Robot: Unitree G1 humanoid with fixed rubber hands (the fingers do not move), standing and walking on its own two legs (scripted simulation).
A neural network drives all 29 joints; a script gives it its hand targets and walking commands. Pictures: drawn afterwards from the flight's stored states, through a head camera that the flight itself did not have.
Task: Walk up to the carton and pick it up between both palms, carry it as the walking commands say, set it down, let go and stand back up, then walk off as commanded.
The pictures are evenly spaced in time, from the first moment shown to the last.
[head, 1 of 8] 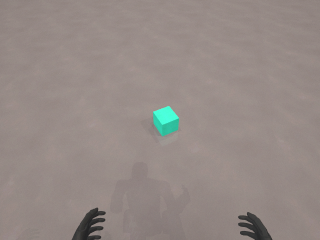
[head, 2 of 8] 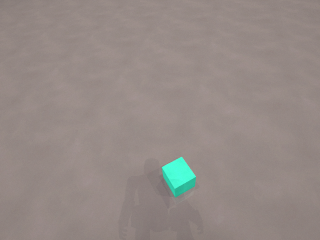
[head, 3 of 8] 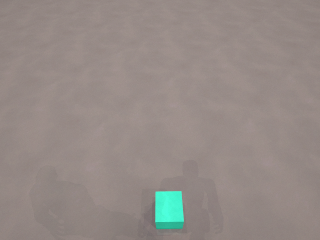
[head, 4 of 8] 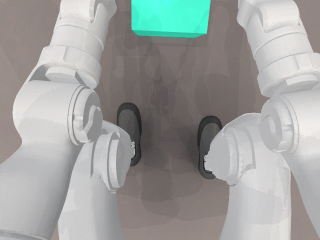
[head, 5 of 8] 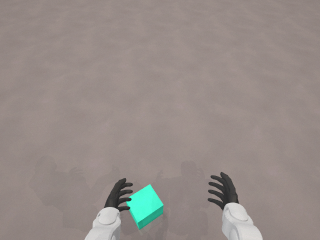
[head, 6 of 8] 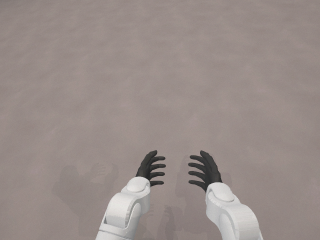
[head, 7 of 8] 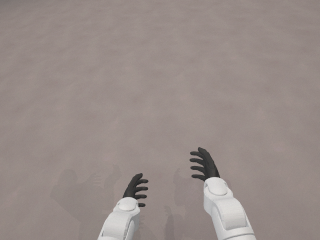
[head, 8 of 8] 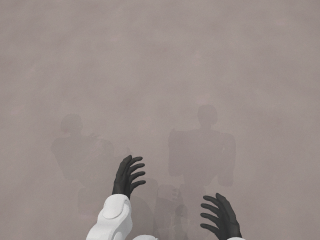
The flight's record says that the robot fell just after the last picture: yes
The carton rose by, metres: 0.14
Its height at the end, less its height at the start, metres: +0.00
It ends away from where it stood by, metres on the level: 1.33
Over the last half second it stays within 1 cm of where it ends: yes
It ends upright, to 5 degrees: no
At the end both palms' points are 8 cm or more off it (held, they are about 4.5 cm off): yes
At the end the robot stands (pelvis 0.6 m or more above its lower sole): no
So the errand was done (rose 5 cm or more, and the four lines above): no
